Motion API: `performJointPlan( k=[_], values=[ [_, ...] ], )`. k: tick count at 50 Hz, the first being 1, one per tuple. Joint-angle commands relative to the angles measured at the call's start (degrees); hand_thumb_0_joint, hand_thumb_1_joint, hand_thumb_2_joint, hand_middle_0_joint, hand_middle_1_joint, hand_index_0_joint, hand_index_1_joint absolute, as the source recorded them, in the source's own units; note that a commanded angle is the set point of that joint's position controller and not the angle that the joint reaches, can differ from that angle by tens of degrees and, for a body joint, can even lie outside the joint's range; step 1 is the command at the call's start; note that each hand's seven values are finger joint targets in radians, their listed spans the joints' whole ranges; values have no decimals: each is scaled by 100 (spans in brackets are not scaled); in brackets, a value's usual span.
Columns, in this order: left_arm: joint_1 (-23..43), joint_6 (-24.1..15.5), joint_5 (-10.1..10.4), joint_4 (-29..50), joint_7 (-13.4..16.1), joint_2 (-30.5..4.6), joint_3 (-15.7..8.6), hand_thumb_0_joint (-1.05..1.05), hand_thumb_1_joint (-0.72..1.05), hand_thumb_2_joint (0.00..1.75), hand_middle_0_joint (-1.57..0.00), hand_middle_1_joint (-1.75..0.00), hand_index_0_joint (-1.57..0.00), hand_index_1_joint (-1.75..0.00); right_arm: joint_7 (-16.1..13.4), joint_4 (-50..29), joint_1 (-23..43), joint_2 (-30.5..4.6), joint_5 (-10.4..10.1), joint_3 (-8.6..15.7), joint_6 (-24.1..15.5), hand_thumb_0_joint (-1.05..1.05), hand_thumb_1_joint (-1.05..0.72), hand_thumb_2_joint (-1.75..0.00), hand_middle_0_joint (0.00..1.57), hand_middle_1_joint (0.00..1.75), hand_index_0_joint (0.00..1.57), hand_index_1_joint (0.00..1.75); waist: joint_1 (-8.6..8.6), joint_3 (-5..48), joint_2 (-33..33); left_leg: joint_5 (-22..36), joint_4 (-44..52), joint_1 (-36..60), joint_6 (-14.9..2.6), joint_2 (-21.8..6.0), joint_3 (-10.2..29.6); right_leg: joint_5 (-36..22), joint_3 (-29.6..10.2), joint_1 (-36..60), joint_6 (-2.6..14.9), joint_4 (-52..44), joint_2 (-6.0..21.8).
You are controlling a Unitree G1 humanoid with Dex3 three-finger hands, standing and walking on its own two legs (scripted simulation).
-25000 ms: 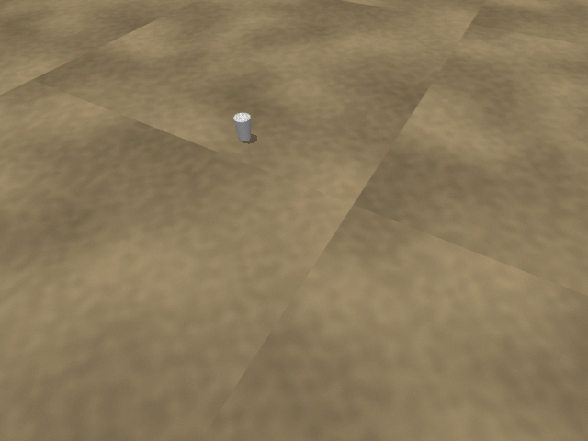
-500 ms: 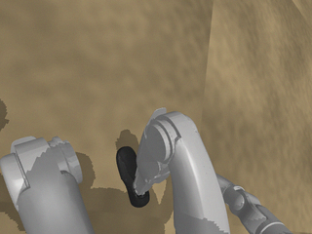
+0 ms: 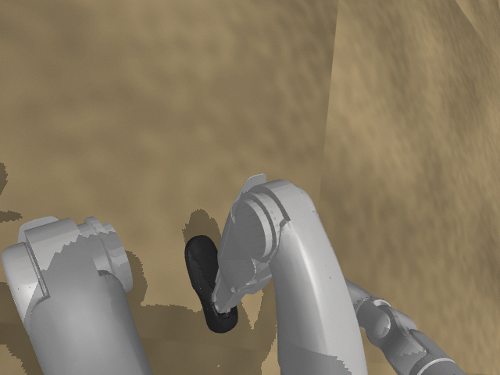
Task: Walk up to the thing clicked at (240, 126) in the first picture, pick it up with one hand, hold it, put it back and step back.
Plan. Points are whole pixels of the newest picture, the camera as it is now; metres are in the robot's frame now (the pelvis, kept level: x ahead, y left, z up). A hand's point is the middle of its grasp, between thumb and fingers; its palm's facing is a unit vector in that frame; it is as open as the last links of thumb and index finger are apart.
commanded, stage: withdraw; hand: left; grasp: from the side
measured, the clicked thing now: out of the picture +0.43 +0.29 -0.22
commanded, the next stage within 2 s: rise in 0.20 s
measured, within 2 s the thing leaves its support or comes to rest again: neither
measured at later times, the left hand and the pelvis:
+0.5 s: hand out of the picture +0.37 +0.38 -0.09, palm faces +0.36 -0.91 -0.20, open 17.6 cm; pelvis +0.01 +0.00 +0.04, yaw +5 degrees
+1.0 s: hand out of the picture +0.27 +0.32 +0.11, palm faces +0.29 -0.85 -0.45, open 17.4 cm; pelvis +0.04 -0.02 +0.21, yaw +13 degrees
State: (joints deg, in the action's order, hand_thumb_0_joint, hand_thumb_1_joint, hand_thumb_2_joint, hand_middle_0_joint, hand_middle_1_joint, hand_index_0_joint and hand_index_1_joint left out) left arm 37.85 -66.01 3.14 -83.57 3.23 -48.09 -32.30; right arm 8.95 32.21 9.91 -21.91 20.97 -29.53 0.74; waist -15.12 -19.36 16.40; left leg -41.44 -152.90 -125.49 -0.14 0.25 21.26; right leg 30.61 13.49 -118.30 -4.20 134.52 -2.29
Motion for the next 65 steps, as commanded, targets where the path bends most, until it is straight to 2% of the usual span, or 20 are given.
performJointPlan(
  k=[1,4,8,11,15,16,17,19,22,23,27,30,33,44,49,50,55,56,58,65],
  values=[
    [1222,-354,41,1785,-77,-1675,-385,0,-60,10,-5,-2,-4,-4,-109,-44,-344,-2134,-33,854,127,0,-90,-90,20,30,20,30,-333,3833,-3954,1041,2314,2570,272,-401,-524,-767,590,1708,445,-600,-172],
    [949,12,62,2432,-265,-1592,-397,0,-61,9,-6,-2,-5,-4,-132,-49,-485,-2099,-152,1091,173,0,-91,-90,20,30,20,30,-119,4298,-4374,1186,2544,2887,328,-381,-632,-761,498,1625,496,-623,-133],
    [372,701,223,2928,-734,-975,-36,0,-61,7,-6,-3,-6,-4,-195,-87,-686,-1983,-471,1444,199,0,-91,-90,20,30,20,30,100,4391,-4367,1027,2786,2610,303,-316,-771,-652,361,1328,546,-669,-88],
    [98,1236,572,2581,-1222,190,736,0,-61,5,-5,-3,-5,-3,-239,101,-960,-1802,-769,1580,164,0,-90,-90,20,30,20,30,-185,3768,-3447,472,2777,1869,155,-247,-804,-339,324,1010,521,-916,-75],
    [850,1402,824,3012,-1411,-102,474,0,-61,3,-2,-3,-4,-1,-285,105,-1022,-1723,-985,1711,83,0,-87,-89,20,30,20,30,-62,3906,-3111,50,2773,1731,53,-213,-712,-69,256,776,520,-910,-11],
    [827,1428,797,2832,-1432,26,540,0,-53,7,-4,0,-2,0,-276,117,-1029,-1659,-1004,1745,60,0,-80,-89,20,30,20,30,-69,3911,-2956,30,2716,1661,32,-196,-740,-32,226,755,527,-926,-17],
    [472,1863,-237,2116,-1235,-922,380,0,-54,8,-7,-5,-6,-6,-331,328,-1201,-1515,-1194,2123,137,0,-88,-92,20,30,20,30,367,4254,-3373,188,3047,2187,55,-202,-971,93,87,617,568,-1079,49],
    [1127,2067,-194,2872,-1139,-515,524,0,-56,9,-7,-4,-4,-6,-310,155,-1301,-1438,-1260,2181,206,0,-92,-92,20,30,20,30,272,4620,-3606,265,3216,2447,108,-243,-955,68,33,534,596,-1071,59],
    [779,2601,-483,3385,-966,-1192,38,0,-59,9,-9,-4,-6,-6,-357,68,-1489,-1407,-1410,2452,298,0,-97,-93,20,30,20,30,755,5540,-4260,614,3574,3160,165,-244,-1079,-80,-141,648,634,-1033,127],
    [837,2749,-593,3596,-920,-1399,-24,0,-60,10,-9,-6,-7,-8,-369,76,-1564,-1363,-1448,2509,331,0,-98,-93,20,30,20,30,780,5511,-4387,603,3640,3128,158,-230,-1151,-32,-203,581,654,-1026,134],
    [103,3440,-696,4149,-777,-849,123,0,-55,6,-5,-6,-5,-6,-439,44,-1800,-1105,-1666,2786,448,0,-90,-90,20,30,20,30,969,5801,-4245,943,3875,3212,122,-160,-1349,-193,-392,660,699,-1276,160],
    [-641,4017,-693,4696,-733,-17,615,0,-56,5,-5,-6,-5,-6,-497,-116,-1847,-925,-1863,3083,511,0,-90,-90,20,30,20,30,995,6000,-3761,774,4167,3177,41,-108,-1457,-57,-525,784,698,-1652,181],
    [-1264,4614,-633,5319,-597,453,914,0,-58,4,-5,-5,-5,-5,-574,-266,-1910,-830,-2068,3320,520,0,-90,-90,20,30,20,30,1025,6043,-3059,445,4496,3202,-50,-77,-1492,163,-651,1094,663,-2222,182],
    [-2480,5961,-529,7490,31,480,980,0,-54,6,-5,-5,-5,-6,-1102,-860,-1902,-361,-2366,3414,458,0,-90,-90,20,30,20,30,1305,6303,-2240,275,5887,4154,-174,-54,-1814,430,-1083,3413,560,-4049,213],
    [-3421,6411,-455,7005,211,1348,1481,0,-58,4,-5,-5,-5,-5,-1335,-896,-1903,-159,-2393,3365,252,0,-90,-90,20,30,20,30,1228,5683,-2008,852,6445,4791,-174,-42,-1972,-33,-1164,4213,548,-4856,228],
    [-3308,6447,-442,7427,263,1212,1437,0,-57,4,-5,-5,-5,-5,-1374,-891,-1937,-115,-2381,3355,217,0,-90,-90,20,30,20,30,1281,5763,-2087,961,6556,4934,-172,-38,-2031,-115,-1194,4512,545,-5030,237],
    [-4124,6872,-390,7073,373,1941,1947,0,-57,5,-5,-5,-5,-5,-1510,-918,-2000,29,-2370,3276,-1,0,-90,-90,20,30,20,30,1185,5281,-1874,1546,7233,5702,-168,-48,-2064,-716,-1248,5496,518,-5855,251],
    [-3780,6872,-379,7658,426,1614,1763,0,-54,6,-5,-5,-5,-6,-1535,-875,-2088,6,-2368,3284,-34,0,-90,-90,20,30,20,30,1280,5434,-1980,1632,7377,5954,-155,-54,-2053,-772,-1239,5693,526,-5943,263],
    [-4335,7055,-376,7259,476,2020,2043,0,-56,5,-5,-5,-5,-5,-1595,-971,-2042,83,-2375,3237,-99,0,-90,-90,20,30,20,30,1252,5155,-1951,1762,7725,6281,-135,-53,-2054,-872,-1206,5959,522,-6275,261],
    [-4750,7515,-331,7982,713,2289,2382,0,-58,4,-5,-5,-5,-5,-1819,-1029,-2238,182,-2376,3171,-315,0,-90,-90,20,30,20,30,1277,4745,-2024,2236,8766,7564,-78,-76,-2088,-1321,-1185,7136,498,-7335,260]
  ],
)
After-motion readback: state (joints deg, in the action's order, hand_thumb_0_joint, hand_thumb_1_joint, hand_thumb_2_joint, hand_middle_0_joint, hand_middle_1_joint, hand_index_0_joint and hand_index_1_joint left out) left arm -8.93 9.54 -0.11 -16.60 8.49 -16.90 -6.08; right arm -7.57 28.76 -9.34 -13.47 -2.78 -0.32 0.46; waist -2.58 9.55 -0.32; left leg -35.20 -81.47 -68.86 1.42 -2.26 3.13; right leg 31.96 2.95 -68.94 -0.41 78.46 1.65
